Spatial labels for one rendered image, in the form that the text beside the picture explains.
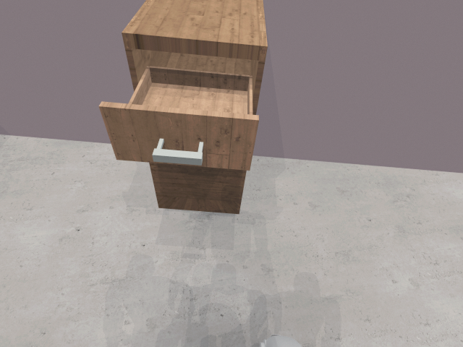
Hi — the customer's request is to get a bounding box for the handle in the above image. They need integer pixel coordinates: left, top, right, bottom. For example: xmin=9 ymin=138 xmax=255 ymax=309
xmin=152 ymin=139 xmax=203 ymax=166

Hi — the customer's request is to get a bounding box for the drawer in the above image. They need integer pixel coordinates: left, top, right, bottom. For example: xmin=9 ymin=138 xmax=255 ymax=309
xmin=99 ymin=66 xmax=259 ymax=171

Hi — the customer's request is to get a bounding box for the cabinet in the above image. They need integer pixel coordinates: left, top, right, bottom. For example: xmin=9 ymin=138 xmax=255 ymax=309
xmin=122 ymin=0 xmax=268 ymax=214

